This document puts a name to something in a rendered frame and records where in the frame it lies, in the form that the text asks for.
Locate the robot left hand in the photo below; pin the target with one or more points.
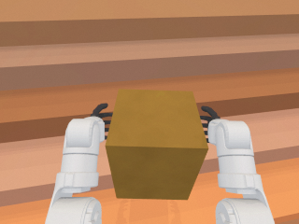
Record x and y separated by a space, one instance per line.
96 113

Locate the robot left upper arm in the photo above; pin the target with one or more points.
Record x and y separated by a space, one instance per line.
75 210

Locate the robot right hand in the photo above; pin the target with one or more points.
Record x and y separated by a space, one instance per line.
213 115

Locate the carton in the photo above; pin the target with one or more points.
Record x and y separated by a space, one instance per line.
156 144

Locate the right robot forearm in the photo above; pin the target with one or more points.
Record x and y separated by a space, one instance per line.
236 162

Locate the left robot forearm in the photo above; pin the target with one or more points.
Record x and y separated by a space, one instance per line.
80 156

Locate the robot right upper arm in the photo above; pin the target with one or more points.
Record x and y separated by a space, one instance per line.
242 211

